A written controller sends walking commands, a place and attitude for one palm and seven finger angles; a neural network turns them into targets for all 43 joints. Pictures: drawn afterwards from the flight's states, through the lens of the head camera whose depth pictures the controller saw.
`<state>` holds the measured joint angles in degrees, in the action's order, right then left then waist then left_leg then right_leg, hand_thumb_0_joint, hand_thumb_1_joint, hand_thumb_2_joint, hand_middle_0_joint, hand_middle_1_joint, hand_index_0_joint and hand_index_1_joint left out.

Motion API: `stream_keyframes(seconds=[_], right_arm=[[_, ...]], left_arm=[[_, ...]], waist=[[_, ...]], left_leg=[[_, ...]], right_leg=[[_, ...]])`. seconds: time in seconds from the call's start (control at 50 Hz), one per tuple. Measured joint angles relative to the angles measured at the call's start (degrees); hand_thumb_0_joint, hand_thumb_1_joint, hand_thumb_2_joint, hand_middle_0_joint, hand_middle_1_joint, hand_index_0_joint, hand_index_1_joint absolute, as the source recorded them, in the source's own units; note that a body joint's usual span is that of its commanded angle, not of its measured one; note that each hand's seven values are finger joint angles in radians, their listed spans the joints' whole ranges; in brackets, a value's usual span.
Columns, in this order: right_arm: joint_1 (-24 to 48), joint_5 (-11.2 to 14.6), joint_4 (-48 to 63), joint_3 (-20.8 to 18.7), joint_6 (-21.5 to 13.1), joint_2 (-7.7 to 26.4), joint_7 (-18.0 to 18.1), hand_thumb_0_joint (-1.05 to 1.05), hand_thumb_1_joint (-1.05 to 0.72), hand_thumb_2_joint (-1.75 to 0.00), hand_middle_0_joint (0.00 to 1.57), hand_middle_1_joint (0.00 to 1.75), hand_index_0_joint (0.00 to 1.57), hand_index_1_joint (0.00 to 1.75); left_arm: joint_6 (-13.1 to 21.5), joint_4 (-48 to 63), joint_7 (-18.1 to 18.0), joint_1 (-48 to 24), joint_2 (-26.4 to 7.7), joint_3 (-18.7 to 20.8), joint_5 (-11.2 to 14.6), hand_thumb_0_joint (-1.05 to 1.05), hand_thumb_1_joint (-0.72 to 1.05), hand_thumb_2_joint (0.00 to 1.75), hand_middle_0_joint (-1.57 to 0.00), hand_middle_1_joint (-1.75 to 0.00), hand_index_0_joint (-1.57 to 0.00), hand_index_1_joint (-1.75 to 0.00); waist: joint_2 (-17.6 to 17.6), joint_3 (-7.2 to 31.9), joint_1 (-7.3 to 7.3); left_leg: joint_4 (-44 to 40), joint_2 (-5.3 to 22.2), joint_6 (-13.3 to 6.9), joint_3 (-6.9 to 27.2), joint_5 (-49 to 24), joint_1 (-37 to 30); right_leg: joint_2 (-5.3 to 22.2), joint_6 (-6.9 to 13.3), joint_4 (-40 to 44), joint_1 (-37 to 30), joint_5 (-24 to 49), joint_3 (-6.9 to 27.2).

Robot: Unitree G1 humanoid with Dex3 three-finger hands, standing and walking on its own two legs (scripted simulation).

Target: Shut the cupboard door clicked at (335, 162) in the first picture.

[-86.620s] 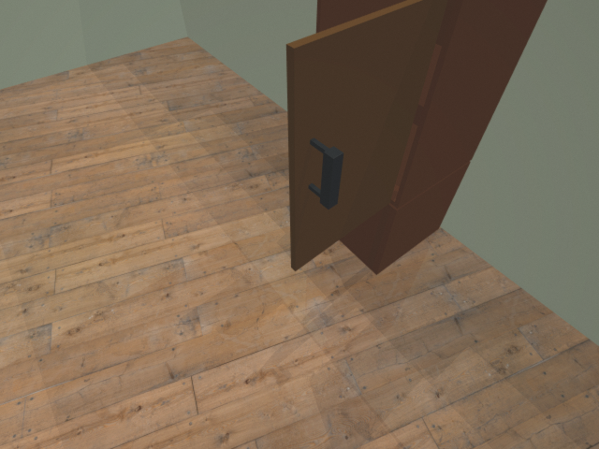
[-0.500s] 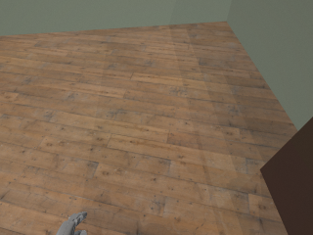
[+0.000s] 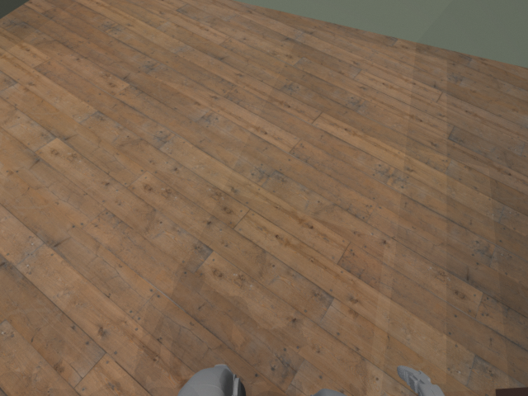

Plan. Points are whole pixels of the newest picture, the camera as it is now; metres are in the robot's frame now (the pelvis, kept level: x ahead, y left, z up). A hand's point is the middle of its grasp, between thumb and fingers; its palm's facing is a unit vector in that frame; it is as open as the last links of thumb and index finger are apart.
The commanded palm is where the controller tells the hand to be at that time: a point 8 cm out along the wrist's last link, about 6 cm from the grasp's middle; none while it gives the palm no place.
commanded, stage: walk to a spot facing it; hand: left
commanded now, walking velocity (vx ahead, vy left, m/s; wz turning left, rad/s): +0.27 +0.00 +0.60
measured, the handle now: out of the picture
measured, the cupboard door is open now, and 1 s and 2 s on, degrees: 2 2 2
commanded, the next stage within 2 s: turn to face it in 0.62 s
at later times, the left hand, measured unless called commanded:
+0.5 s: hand (171, 290) +0.28 +0.19 -0.12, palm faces +0.18 -0.96 -0.23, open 7.4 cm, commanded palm none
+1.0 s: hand out of the picture +0.10 +0.15 -0.16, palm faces +0.50 -0.85 -0.18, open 7.4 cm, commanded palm none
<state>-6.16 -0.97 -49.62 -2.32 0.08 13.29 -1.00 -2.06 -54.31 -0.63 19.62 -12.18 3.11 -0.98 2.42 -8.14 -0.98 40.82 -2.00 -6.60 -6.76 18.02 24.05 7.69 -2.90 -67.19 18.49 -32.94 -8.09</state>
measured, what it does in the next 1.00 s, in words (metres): walks ahead, turning left: right foot, then left foot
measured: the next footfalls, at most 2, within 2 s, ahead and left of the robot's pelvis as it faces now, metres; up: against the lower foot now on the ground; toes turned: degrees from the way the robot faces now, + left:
right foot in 0.50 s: +0.27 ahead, -0.13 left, +0.00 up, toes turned +13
left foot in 0.90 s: +0.22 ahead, +0.12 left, +0.00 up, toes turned +30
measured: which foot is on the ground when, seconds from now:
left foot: down 0.00-0.50, up 0.52-0.88, down 0.90-1.00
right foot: up 0.00-0.48, down 0.50-0.92, up 0.94-1.00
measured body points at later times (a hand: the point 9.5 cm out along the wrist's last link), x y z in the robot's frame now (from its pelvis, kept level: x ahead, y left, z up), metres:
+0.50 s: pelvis +0.16 -0.03 +0.01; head +0.20 -0.03 +0.46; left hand +0.27 +0.24 -0.10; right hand +0.17 -0.28 -0.14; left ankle +0.04 +0.06 -0.71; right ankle +0.23 -0.13 -0.72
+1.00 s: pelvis +0.23 +0.01 +0.02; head +0.24 +0.04 +0.46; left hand +0.08 +0.19 -0.15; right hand +0.47 -0.12 -0.10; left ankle +0.18 +0.10 -0.71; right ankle +0.23 -0.14 -0.69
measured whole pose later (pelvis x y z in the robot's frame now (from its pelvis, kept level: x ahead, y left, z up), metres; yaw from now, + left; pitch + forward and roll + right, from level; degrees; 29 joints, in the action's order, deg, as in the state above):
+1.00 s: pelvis +0.23 +0.01 +0.02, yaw +24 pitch -1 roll +0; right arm -2.5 -1.1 -52.9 -0.3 -0.6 9.3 1.2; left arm -2.6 -59.4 -1.4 21.8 -11.3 1.9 -0.9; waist 2.9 -3.9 -5.0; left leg 33.7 2.6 -1.1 -6.2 18.3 14.8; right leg 4.4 -1.7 -43.4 14.4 -31.3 -5.2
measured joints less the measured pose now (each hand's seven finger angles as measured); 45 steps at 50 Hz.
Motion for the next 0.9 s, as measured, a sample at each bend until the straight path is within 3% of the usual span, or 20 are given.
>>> stream_keyframes(seconds=[0.06,0.18,0.28,0.4,0.48,0.5,0.52,0.56,0.62,0.68,0.76,0.84,0.9], right_arm=[[-1.2,-0.2,0.1,0.2,-0.4,-0.1,1.1,0.0,-0.91,-0.9,0.2,0.3,0.2,0.3],[-5.2,-0.1,-2.0,0.6,-1.0,-1.3,1.3,0.0,-0.91,-0.9,0.2,0.3,0.2,0.3],[-9.3,0.1,-3.8,0.5,-1.0,-2.7,1.1,0.0,-0.91,-0.9,0.2,0.3,0.2,0.3],[-13.4,-0.1,-5.9,0.0,-0.8,-3.1,1.5,0.0,-0.91,-0.9,0.2,0.3,0.2,0.3],[-15.4,0.3,-7.3,-0.8,0.2,-2.3,2.0,0.0,-0.91,-0.9,0.2,0.3,0.2,0.3],[-15.9,0.7,-7.7,-1.1,0.4,-2.0,1.9,0.0,-0.91,-0.9,0.2,0.3,0.2,0.3],[-15.4,0.9,-8.3,-1.5,0.7,-1.4,1.9,0.0,-0.91,-0.9,0.2,0.3,0.2,0.3],[-14.4,0.8,-8.5,-2.1,1.6,-0.5,2.0,0.0,-0.91,-0.9,0.2,0.3,0.2,0.3],[-12.4,0.5,-7.8,-2.5,2.7,0.3,1.4,0.0,-0.91,-0.9,0.2,0.3,0.2,0.3],[-9.8,0.3,-6.1,-2.6,3.2,0.9,0.6,0.0,-0.91,-0.9,0.19,0.3,0.2,0.3],[-6.1,0.1,-4.4,-2.4,3.4,1.4,0.1,0.0,-0.91,-0.9,0.19,0.3,0.2,0.3],[-1.8,0.1,-3.8,-1.6,2.7,1.1,0.6,0.0,-0.92,-0.9,0.19,0.3,0.19,0.3],[0.9,0.1,-3.3,-0.4,0.9,0.3,0.8,0.0,-0.92,-0.9,0.19,0.3,0.19,0.3]], left_arm=[[0.0,1.4,0.4,-3.6,-0.7,0.7,-0.4,0.01,0.91,0.89,-0.2,-0.3,-0.2,-0.29],[1.0,5.1,1.3,-10.3,-1.6,1.2,-1.0,0.01,0.91,0.89,-0.2,-0.3,-0.2,-0.29],[1.0,6.3,1.7,-13.6,-1.8,1.0,-0.9,0.01,0.91,0.89,-0.19,-0.3,-0.2,-0.29],[0.9,6.8,1.7,-16.1,-1.2,0.0,-0.5,0.01,0.91,0.89,-0.19,-0.3,-0.2,-0.29],[1.8,7.4,1.5,-16.2,-0.2,-1.0,-0.1,0.01,0.91,0.89,-0.2,-0.3,-0.2,-0.29],[2.5,7.6,1.3,-16.0,0.0,-1.3,-0.1,0.01,0.91,0.89,-0.2,-0.3,-0.2,-0.29],[3.0,7.4,1.0,-15.9,0.7,-1.6,-0.2,0.01,0.91,0.89,-0.2,-0.3,-0.2,-0.29],[3.2,7.2,0.6,-15.1,1.8,-2.1,-0.3,0.01,0.91,0.89,-0.2,-0.3,-0.2,-0.29],[2.6,6.6,-0.2,-12.6,2.7,-2.0,-0.3,0.0,0.91,0.89,-0.2,-0.3,-0.21,-0.29],[2.3,5.3,-0.5,-10.1,2.8,-1.7,-0.4,0.01,0.9,0.89,-0.2,-0.3,-0.21,-0.29],[2.4,3.8,-0.5,-7.2,2.4,-1.3,-0.5,0.01,0.9,0.89,-0.2,-0.3,-0.2,-0.29],[2.8,1.8,-0.7,-3.7,1.8,-1.0,-1.0,0.01,0.9,0.89,-0.2,-0.3,-0.2,-0.29],[2.5,-0.8,-0.8,0.0,1.5,-1.2,-0.7,0.01,0.9,0.89,-0.2,-0.3,-0.2,-0.29]], waist=[[-0.5,1.0,0.33],[-1.0,3.5,1.46],[-0.9,5.3,2.83],[-1.4,5.2,4.68],[-2.6,4.6,5.27],[-2.9,4.6,5.1],[-4.0,4.1,4.98],[-5.2,3.3,5.08],[-4.9,3.3,4.53],[-4.1,3.3,4.31],[-3.1,2.9,2.93],[-2.0,2.7,-0.37],[-2.0,3.6,-2.52]], left_leg=[[-4.4,-0.7,0.7,1.7,-1.1,-3.1],[-13.1,-1.8,0.5,5.9,-3.8,-9.1],[-17.3,-2.2,1.1,9.2,-3.9,-12.9],[-17.6,-2.7,2.4,12.7,-1.2,-15.9],[-12.3,-3.3,3.8,15.2,3.8,-16.1],[-8.4,-3.7,4.4,15.7,5.6,-14.9],[-1.5,-3.5,5.3,15.4,9.0,-12.5],[13.8,-3.0,6.6,12.9,13.1,-6.7],[27.2,-0.7,7.9,8.5,10.1,0.5],[28.2,1.9,8.8,6.9,6.2,4.7],[21.1,4.0,9.3,6.1,4.2,6.0],[7.8,4.1,8.4,5.2,3.4,2.0],[-6.4,4.2,7.4,4.3,-6.1,-5.1]], right_leg=[[-0.4,-0.4,-3.4,7.0,5.7,3.8],[-0.2,-1.8,3.2,13.8,15.2,8.3],[-1.0,-2.8,9.2,14.8,19.0,9.0],[-3.6,-2.4,20.5,11.7,17.2,8.0],[-6.0,-1.0,33.3,5.2,20.9,6.8],[-6.0,1.3,35.6,3.3,22.1,6.3],[-6.3,2.9,34.5,3.0,20.9,5.1],[-5.5,4.0,33.4,1.4,18.2,2.8],[-3.9,3.7,36.0,-1.8,17.5,0.5],[-2.6,3.8,38.5,-4.2,17.6,-2.1],[-1.3,3.4,39.6,-6.6,16.5,-5.6],[-0.7,2.7,38.3,-7.6,14.8,-6.4],[-1.7,1.7,35.6,-7.5,12.7,-5.3]])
